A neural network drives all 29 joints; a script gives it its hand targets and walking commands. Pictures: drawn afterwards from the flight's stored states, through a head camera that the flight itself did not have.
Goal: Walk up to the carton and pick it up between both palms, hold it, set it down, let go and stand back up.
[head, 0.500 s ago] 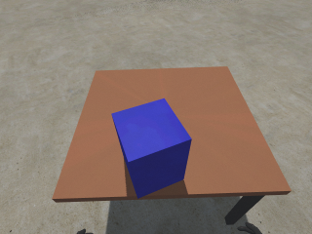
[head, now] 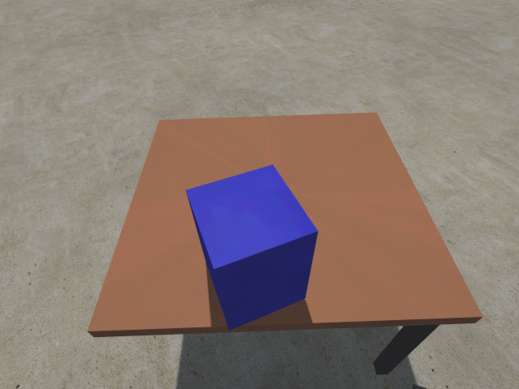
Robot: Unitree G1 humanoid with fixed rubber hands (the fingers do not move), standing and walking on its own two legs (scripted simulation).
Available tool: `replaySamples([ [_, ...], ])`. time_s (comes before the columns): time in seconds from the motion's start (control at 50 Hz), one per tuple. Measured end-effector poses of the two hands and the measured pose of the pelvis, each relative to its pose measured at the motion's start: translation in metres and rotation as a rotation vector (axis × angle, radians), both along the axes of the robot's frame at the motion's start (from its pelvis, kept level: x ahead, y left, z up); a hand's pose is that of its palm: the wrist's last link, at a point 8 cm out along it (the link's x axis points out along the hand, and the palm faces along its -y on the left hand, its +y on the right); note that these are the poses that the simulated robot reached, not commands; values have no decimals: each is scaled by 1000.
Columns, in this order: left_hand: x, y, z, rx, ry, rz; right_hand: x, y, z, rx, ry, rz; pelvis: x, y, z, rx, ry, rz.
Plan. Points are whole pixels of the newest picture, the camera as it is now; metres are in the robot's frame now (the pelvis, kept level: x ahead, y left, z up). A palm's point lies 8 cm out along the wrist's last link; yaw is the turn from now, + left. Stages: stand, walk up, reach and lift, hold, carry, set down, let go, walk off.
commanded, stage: stand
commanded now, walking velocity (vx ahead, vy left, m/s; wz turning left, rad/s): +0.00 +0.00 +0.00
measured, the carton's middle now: (250, 249) +0.41 +0.04 -0.06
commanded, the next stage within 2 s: walk up in 1.28 s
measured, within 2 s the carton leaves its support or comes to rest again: neither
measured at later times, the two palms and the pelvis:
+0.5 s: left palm out of the picture +0.09 +0.24 -0.10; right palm out of the picture +0.08 -0.25 -0.10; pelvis +0.00 +0.00 +0.00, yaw -1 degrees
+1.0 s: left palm out of the picture +0.08 +0.25 -0.11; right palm out of the picture +0.07 -0.25 -0.11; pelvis +0.00 +0.00 +0.00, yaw -1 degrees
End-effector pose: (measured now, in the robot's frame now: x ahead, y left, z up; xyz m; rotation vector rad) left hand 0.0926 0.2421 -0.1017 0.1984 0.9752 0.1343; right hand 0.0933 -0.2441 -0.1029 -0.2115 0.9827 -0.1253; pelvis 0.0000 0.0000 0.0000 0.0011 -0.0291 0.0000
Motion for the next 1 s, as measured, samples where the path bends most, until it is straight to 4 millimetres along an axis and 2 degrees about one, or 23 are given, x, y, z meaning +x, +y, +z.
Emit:
replaySamples([
  [0.3, -2, 2, 0, 5, 12, -3, -5, -1, -1, -3, 18, -9, 0, 0, 1, 1, 0, -6],
  [0.68, -9, 5, -3, 10, 48, -13, -26, -2, -4, -6, 77, -39, 0, 3, 3, 2, 5, -15],
  [1.0, -16, 7, -4, 13, 74, -3, -28, -2, -4, -7, 87, -45, 1, 4, 4, 2, 6, -19],
])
